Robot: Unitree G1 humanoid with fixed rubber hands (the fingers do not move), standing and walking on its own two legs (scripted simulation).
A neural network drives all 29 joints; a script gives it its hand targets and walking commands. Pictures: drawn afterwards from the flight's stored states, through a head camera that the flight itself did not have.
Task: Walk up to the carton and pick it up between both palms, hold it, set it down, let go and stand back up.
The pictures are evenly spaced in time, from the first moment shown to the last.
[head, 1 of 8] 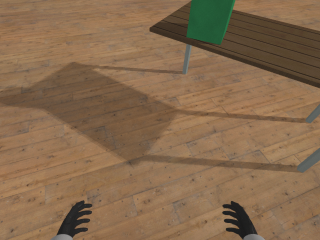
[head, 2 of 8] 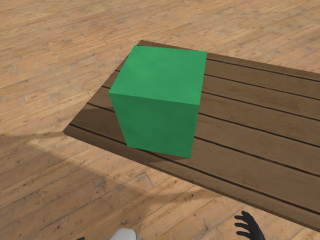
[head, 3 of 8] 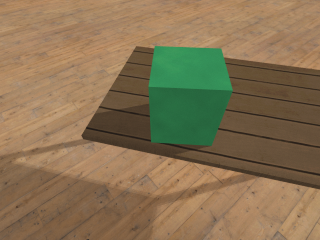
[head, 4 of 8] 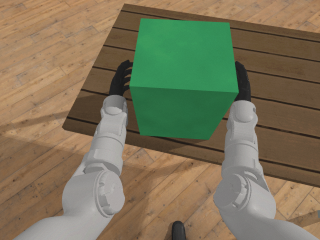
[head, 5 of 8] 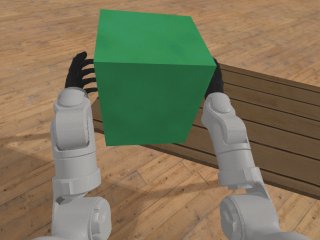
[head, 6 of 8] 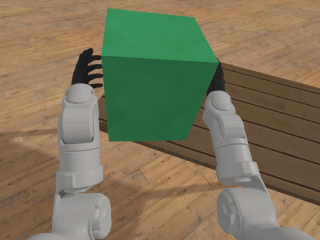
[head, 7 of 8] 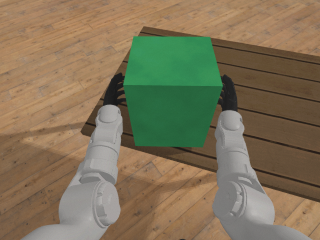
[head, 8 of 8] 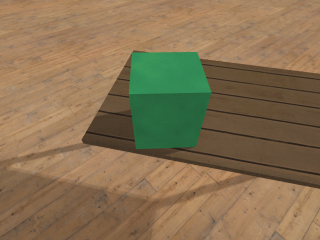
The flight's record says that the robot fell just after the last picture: no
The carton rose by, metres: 0.19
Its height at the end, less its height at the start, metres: +0.00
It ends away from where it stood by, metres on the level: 0.06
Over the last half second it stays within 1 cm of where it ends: yes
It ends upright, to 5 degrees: yes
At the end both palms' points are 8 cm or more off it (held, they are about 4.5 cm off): yes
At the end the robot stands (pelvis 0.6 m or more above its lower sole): yes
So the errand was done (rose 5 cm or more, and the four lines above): yes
